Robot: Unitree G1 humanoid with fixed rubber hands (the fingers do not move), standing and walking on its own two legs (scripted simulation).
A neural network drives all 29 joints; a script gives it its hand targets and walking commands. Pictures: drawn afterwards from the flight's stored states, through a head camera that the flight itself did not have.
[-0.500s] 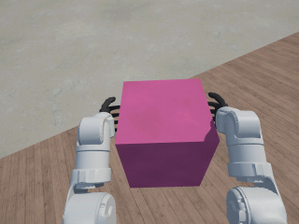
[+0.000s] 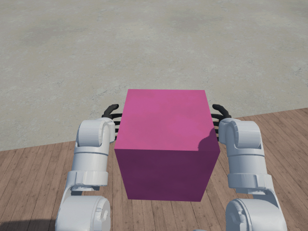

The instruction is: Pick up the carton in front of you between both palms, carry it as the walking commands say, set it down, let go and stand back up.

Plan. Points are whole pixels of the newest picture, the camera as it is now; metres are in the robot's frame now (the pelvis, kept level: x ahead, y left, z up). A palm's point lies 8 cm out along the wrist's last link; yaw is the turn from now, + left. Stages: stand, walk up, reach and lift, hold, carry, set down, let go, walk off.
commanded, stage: carry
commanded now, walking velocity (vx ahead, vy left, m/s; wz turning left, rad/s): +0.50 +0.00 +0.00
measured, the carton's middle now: (165, 146) +0.34 +0.01 +0.02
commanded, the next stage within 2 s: none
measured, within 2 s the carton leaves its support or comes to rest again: neither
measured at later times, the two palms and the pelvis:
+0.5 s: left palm (136, 64) +0.64 +0.12 +0.08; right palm (218, 64) +0.65 -0.18 +0.08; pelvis +0.28 -0.03 -0.04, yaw +2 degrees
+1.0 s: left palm (128, 42) +0.91 +0.19 +0.02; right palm (190, 39) +0.93 -0.11 +0.03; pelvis +0.57 +0.02 -0.10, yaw +1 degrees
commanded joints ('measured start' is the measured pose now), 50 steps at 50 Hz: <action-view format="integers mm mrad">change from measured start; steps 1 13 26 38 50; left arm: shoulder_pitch -855 -678 -826 -781 -750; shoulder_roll -1233 -1107 -1064 -1119 -1158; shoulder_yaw -630 -664 -592 -641 -580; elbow -256 -362 -298 -335 -50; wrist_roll -461 -356 -389 -464 -417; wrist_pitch -47 -62 15 6 -32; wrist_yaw -254 -193 -234 -268 -279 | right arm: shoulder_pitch -840 -726 -817 -709 -588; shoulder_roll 1123 1075 1076 1041 937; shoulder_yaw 643 752 644 659 492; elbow -240 -362 -192 -264 38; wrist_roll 475 540 507 400 324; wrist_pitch -58 -71 3 -15 -39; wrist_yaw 220 228 208 143 218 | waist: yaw -30 -153 -10 60 -94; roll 40 98 -19 -101 306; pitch -434 -434 -448 -473 -602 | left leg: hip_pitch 385 703 -239 -355 864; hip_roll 318 169 104 88 524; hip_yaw -417 -247 -165 -76 -685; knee -264 -102 536 149 -107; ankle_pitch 192 739 -288 92 500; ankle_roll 137 25 -90 -89 228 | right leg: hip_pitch -174 -220 536 770 -265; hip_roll -53 75 -219 -106 108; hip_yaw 42 -70 410 197 45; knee -110 -746 -956 -811 149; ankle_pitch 109 619 522 1081 -159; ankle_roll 14 -26 -202 -152 -20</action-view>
